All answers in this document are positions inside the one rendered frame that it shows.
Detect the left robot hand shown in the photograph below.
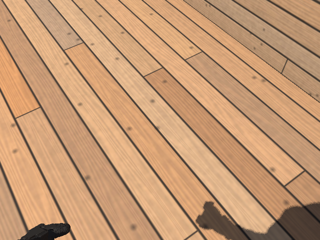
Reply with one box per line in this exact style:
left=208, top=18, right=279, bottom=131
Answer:
left=18, top=223, right=71, bottom=240

